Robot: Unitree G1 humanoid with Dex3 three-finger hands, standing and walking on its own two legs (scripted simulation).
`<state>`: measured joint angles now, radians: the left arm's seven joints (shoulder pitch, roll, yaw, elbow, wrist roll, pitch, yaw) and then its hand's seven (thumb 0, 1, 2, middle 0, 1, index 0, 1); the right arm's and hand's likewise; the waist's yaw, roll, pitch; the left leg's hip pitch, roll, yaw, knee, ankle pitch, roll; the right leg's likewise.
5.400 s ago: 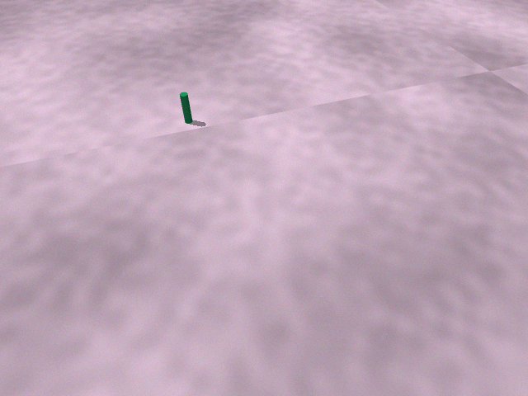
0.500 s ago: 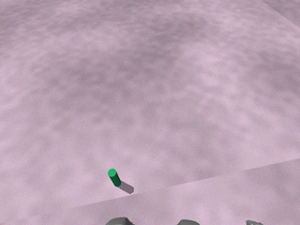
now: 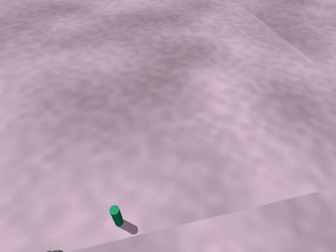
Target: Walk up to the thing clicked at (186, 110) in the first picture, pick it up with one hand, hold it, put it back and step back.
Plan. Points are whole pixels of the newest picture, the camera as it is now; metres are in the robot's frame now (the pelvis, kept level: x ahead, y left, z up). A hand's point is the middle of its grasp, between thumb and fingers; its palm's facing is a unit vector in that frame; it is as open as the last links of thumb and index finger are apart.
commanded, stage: walk up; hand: left
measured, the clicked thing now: (116, 216) +0.42 +0.24 -0.68
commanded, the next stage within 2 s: stand in 0.88 s
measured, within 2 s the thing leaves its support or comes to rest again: neither
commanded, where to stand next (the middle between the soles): +0.09 +0.01 m, yaw +2 degrees
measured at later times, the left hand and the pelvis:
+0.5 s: hand out of the picture +0.08 +0.25 -0.15, palm faces +0.00 -0.94 -0.34, open 7.4 cm; pelvis +0.02 +0.00 +0.00, yaw +1 degrees
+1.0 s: hand out of the picture +0.12 +0.24 -0.15, palm faces -0.02 -0.94 -0.34, open 7.4 cm; pelvis +0.03 -0.01 +0.00, yaw +1 degrees
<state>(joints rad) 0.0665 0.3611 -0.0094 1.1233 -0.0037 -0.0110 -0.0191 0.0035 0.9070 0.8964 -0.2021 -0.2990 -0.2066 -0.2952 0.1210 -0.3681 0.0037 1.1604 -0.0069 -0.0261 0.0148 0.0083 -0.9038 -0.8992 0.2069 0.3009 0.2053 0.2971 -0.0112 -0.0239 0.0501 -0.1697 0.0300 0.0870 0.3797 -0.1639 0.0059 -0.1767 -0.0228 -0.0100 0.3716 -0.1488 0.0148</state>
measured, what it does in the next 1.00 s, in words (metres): stands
